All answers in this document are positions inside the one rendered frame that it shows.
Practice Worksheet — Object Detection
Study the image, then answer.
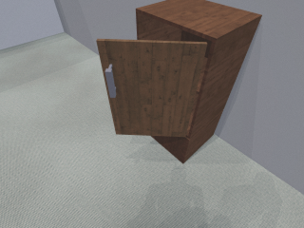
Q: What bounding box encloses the cupboard door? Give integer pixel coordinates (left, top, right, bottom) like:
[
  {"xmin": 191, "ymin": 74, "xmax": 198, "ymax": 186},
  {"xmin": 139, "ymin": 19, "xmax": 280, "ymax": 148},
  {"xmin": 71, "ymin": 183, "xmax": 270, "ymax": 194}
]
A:
[{"xmin": 96, "ymin": 38, "xmax": 208, "ymax": 138}]

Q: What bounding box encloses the handle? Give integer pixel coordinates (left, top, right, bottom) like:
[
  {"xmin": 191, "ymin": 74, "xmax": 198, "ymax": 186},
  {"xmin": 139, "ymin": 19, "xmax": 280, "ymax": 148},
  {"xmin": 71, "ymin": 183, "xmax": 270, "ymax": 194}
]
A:
[{"xmin": 104, "ymin": 64, "xmax": 117, "ymax": 98}]

